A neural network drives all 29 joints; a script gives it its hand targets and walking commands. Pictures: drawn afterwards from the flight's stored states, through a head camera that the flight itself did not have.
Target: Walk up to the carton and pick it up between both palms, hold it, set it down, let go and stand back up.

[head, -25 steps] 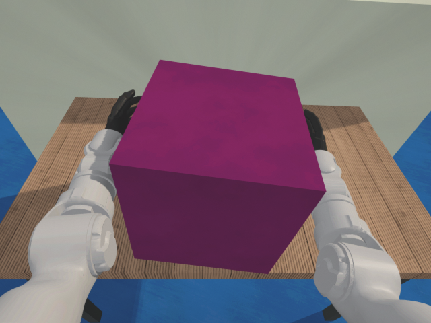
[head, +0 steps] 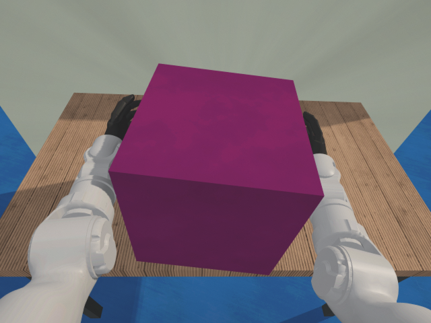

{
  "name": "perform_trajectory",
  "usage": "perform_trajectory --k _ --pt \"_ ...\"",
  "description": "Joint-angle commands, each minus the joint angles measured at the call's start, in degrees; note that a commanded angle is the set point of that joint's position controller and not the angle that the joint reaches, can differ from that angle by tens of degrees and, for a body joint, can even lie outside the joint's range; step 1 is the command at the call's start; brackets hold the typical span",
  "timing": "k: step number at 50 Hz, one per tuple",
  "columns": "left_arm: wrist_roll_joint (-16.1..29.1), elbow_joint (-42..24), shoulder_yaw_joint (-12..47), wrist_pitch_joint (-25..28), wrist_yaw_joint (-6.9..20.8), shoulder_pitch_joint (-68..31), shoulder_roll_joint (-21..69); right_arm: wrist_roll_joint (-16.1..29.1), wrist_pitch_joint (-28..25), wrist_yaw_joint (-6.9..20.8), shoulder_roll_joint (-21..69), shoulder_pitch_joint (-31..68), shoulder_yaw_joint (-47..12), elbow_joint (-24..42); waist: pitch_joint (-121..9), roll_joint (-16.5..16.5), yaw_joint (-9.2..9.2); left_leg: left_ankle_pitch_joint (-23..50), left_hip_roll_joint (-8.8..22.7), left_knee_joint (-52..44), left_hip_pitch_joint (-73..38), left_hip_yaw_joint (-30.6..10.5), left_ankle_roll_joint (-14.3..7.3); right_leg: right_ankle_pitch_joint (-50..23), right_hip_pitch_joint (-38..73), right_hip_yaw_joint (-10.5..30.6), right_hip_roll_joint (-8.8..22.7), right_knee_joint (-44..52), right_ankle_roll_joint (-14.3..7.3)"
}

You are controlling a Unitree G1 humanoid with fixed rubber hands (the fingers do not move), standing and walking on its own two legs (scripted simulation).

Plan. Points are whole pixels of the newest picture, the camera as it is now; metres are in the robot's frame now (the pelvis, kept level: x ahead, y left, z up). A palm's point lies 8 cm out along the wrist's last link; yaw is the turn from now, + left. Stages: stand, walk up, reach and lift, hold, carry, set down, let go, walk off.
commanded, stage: set down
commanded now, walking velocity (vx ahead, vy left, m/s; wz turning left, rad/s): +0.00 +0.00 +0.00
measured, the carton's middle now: (214, 170) +0.41 +0.01 +0.05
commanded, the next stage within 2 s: none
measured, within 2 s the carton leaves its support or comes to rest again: rests again in 0.40 s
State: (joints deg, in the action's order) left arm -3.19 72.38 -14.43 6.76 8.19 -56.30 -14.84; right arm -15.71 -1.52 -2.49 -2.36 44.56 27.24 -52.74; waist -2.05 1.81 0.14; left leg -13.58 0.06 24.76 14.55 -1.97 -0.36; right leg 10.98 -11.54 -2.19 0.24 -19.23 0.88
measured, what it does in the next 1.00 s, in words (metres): stands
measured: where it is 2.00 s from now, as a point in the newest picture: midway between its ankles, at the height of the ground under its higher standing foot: outside the picture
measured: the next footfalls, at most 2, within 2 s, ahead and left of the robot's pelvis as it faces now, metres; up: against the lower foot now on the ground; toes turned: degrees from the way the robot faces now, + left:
none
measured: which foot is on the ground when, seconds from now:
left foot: down 0.00-1.00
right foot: down 0.00-1.00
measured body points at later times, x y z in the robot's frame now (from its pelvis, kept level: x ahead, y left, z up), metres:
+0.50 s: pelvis +0.00 +0.00 +0.00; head +0.02 +0.03 +0.45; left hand +0.44 +0.20 +0.12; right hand +0.42 -0.18 +0.11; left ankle -0.01 +0.11 -0.74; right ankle -0.02 -0.13 -0.74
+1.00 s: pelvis -0.02 -0.01 -0.01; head +0.04 +0.01 +0.44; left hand +0.43 +0.23 +0.08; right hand +0.42 -0.17 +0.06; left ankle -0.01 +0.11 -0.74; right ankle -0.02 -0.13 -0.74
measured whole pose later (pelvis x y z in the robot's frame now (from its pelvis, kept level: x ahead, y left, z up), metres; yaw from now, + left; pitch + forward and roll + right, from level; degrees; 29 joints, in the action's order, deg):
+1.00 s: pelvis -0.02 -0.01 -0.01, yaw +0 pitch +12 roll +0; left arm 14.4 84.2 -1.2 15.9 3.2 -58.9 -20.3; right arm 5.0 -10.1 -10.3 -4.4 47.2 12.9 -63.9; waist -5.7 3.3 0.1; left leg -11.9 -0.1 27.7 27.6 -1.9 0.5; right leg 12.1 -27.0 -2.2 0.5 -27.3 0.2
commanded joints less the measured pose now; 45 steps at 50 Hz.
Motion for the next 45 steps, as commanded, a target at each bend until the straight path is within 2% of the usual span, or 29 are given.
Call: perform_trajectory --k 1,8,9,12,15,16,18,20,21,23,24,25,26,27,28,29,31,32,34,36,37,38,39,40,41,42,43,44,45 --pt "-3.3 -7.8 1.2 4.1 7.1 -32.9 23.6 -1.6 -5.8 5.9 31.9 33.6 -11.0 8.5 -27.6 -0.5 4.28 16.6 -1.5 -6.4 5.5 5.6 1.9 -32.9 20.0 0.5 2.2 -5.4 3.0" --pt "-4.5 -7.8 0.6 2.6 7.4 -31.5 25.2 -2.2 -5.0 6.1 31.5 31.7 -9.2 6.6 -23.0 -2.6 5.52 18.3 -0.8 -6.8 1.3 5.2 2.6 -27.3 17.2 -1.1 1.2 -4.3 2.6" --pt "-5.3 -7.7 0.5 2.6 7.2 -30.7 25.1 -1.7 -5.1 6.3 31.9 32.0 -8.6 6.4 -24.4 -3.6 4.16 19.5 -0.9 -5.6 2.0 5.8 2.7 -27.0 16.6 -0.5 1.1 -4.5 1.7" --pt "-5.0 -7.3 0.9 3.4 6.8 -31.0 25.4 -3.1 -5.6 6.5 32.0 31.4 -7.9 5.9 -25.2 -3.6 5.18 18.5 -0.5 -5.9 1.9 5.3 2.7 -25.3 14.1 -0.9 1.2 -3.9 1.9" --pt "-5.4 -9.2 -0.3 3.2 6.7 -29.5 25.1 -1.8 -5.5 6.5 31.7 29.3 -9.8 5.3 -24.0 -1.7 3.76 20.7 -0.7 -5.7 1.7 5.5 2.5 -27.8 15.9 -0.6 1.2 -4.4 2.1" --pt "-6.0 -7.4 -1.9 3.2 6.6 -30.7 22.6 -1.8 -5.3 6.7 30.8 29.2 -9.3 4.2 -21.8 -3.1 3.01 19.6 -0.8 -5.9 2.4 5.7 2.1 -25.2 16.6 -0.5 1.2 -3.7 1.8" --pt "-5.4 -7.4 -0.9 3.4 6.8 -30.4 23.7 -2.1 -5.0 6.5 32.1 30.1 -9.4 6.5 -24.2 -0.8 4.67 17.1 -1.2 -6.2 4.8 5.3 1.7 -27.6 16.2 0.2 1.5 -4.4 2.0" --pt "-5.9 -7.1 0.1 3.2 7.0 -29.0 24.0 -1.9 -5.7 6.2 32.2 30.0 -8.7 6.5 -23.7 -2.9 4.61 16.3 -1.2 -5.5 5.1 5.4 1.9 -25.9 16.2 0.2 1.6 -4.4 1.8" --pt "-5.6 -6.7 -1.8 2.6 6.6 -28.9 20.0 -1.6 -4.8 6.1 27.9 28.1 -8.8 5.5 -20.6 -2.5 3.69 16.5 -0.9 -5.9 3.7 5.6 1.8 -24.8 16.3 -0.5 1.2 -4.4 1.7" --pt "-5.1 -8.4 -0.9 3.5 5.6 -30.7 16.0 -1.5 -5.6 5.3 22.2 27.8 -6.5 5.6 -23.7 -4.6 5.29 18.7 -0.7 -5.6 1.0 5.3 2.9 -24.3 13.7 -1.3 1.0 -4.1 1.5" --pt "-4.5 -6.2 -2.2 4.2 4.6 -32.5 10.4 -1.7 -5.9 4.6 17.4 27.0 -3.7 3.5 -25.1 -4.2 7.44 17.1 -1.1 -4.6 3.6 5.2 2.9 -23.7 12.7 -0.8 0.9 -4.1 1.7" --pt "-4.8 -4.6 -4.3 3.5 3.6 -29.2 5.5 0.0 -5.0 4.2 12.4 25.1 -4.9 2.2 -22.4 -3.1 4.60 17.5 -0.9 -5.0 4.5 5.2 2.4 -25.4 14.1 0.0 1.1 -4.8 1.6" --pt "-4.8 -4.5 -5.1 3.3 2.4 -30.5 0.9 -0.3 -4.6 3.2 6.5 26.0 -1.6 0.0 -22.9 -4.5 5.79 18.7 -0.8 -5.5 3.1 5.3 3.1 -24.2 13.2 -0.7 1.1 -3.8 1.5" --pt "-1.7 -3.2 -3.5 3.4 1.3 -29.5 -3.9 1.3 -4.7 1.6 1.6 24.2 -2.6 0.4 -21.7 -3.3 7.16 17.1 -0.8 -5.2 2.7 4.8 2.7 -23.6 11.9 -0.5 0.7 -3.8 1.8" --pt "-0.9 -3.4 -3.4 3.6 -0.6 -26.9 -7.9 4.1 -4.8 0.6 -2.6 21.7 -4.5 -1.6 -21.8 -2.3 6.08 16.7 -0.9 -4.8 3.2 5.3 2.2 -22.1 10.9 -0.2 0.0 -3.9 1.8" --pt "3.4 -5.9 0.7 4.7 -2.5 -27.2 -12.8 8.4 -5.6 -0.9 -8.7 23.1 -6.1 -1.1 -26.8 -4.5 5.97 18.6 -0.2 -4.2 1.8 5.4 3.1 -22.7 10.6 -0.1 -0.1 -4.1 1.3" --pt "8.0 -4.5 8.1 3.8 -4.2 -27.8 -11.4 12.3 -6.0 -3.2 -10.7 24.6 -9.4 -7.0 -24.7 -4.7 8.93 18.9 -0.4 -2.1 2.7 4.2 3.2 -22.2 5.5 0.1 -0.7 -3.9 1.1" --pt "10.5 -4.4 10.2 4.2 -4.2 -27.8 -9.5 13.5 -6.1 -3.9 -8.7 26.1 -12.2 -5.1 -24.4 -2.4 8.93 16.7 -0.3 -1.4 3.8 3.9 2.5 -21.2 5.5 0.3 -0.1 -3.5 0.9" --pt "14.8 -2.3 15.1 6.5 -5.6 -30.8 -12.0 15.2 -7.5 -5.5 -10.4 30.2 -12.6 -5.0 -28.0 -2.9 9.82 16.1 0.4 1.4 5.7 2.9 2.6 -21.1 2.8 0.3 -0.5 -5.7 0.1" --pt "17.8 -0.1 17.7 7.2 -5.9 -31.9 -13.7 17.7 -7.8 -5.9 -11.5 31.6 -13.9 -4.9 -33.4 -3.2 8.96 17.8 0.3 3.4 5.2 2.8 2.9 -20.3 -1.3 -0.3 -0.8 -6.7 -0.6" --pt "19.4 1.5 18.6 7.9 -5.7 -31.1 -12.4 18.4 -8.1 -5.8 -10.8 31.7 -16.2 -4.4 -34.7 -1.1 8.15 20.0 0.4 4.6 4.8 2.8 2.9 -22.6 -2.4 -0.6 -0.5 -8.1 -0.7" --pt "18.9 1.4 18.1 8.1 -5.7 -31.2 -14.0 18.4 -8.0 -6.4 -11.6 30.2 -15.5 -7.7 -35.9 -2.9 8.80 18.1 0.4 4.8 5.6 2.4 2.8 -19.4 -3.4 -0.2 -0.5 -7.4 -1.4" --pt "18.9 1.5 18.4 9.2 -5.9 -31.2 -16.1 19.2 -8.5 -6.4 -11.6 30.5 -15.3 -4.6 -38.3 -4.6 7.17 18.8 0.1 5.3 6.0 2.7 2.8 -21.8 -1.4 0.0 0.0 -8.2 -1.7" --pt "19.9 0.8 18.9 9.8 -5.7 -32.5 -16.6 19.7 -8.9 -7.0 -12.5 29.9 -16.0 -5.7 -41.9 -4.6 8.89 20.7 -0.4 6.1 5.5 3.4 2.5 -24.8 -0.7 0.0 0.0 -8.8 -1.6" --pt "21.1 3.2 17.9 10.9 -5.6 -32.4 -18.8 20.0 -9.5 -7.3 -12.6 31.3 -16.9 -2.5 -46.3 -3.6 7.30 19.9 -1.0 6.9 9.9 3.9 2.1 -27.5 1.8 0.5 0.5 -10.5 -0.7" --pt "21.9 5.4 19.4 10.7 -4.8 -31.6 -16.7 20.1 -9.4 -7.4 -12.9 30.4 -17.5 -4.4 -45.0 -2.7 9.42 21.2 -1.1 6.2 8.6 3.3 2.2 -28.6 0.6 -0.2 0.4 -10.9 -0.7" --pt "21.1 5.6 18.2 11.2 -4.6 -32.3 -17.7 20.0 -9.7 -7.3 -12.7 29.4 -18.8 -4.7 -45.2 -3.8 8.06 21.6 -1.7 6.4 10.6 3.8 1.9 -29.5 2.3 0.1 0.6 -11.1 -0.7" --pt "20.7 3.6 18.7 11.7 -4.7 -33.3 -17.2 20.9 -10.1 -7.3 -14.1 31.0 -16.8 -6.0 -47.3 -5.4 9.76 22.5 -1.0 6.7 7.4 3.0 2.5 -29.9 1.7 -0.5 0.1 -10.6 -0.9" --pt "21.4 2.8 18.8 11.6 -4.6 -32.8 -16.8 21.0 -9.9 -7.7 -13.9 30.6 -18.4 -4.2 -47.9 -3.5 8.79 23.1 -1.0 6.6 7.7 3.0 2.1 -30.4 3.4 -0.3 0.2 -10.6 -0.7"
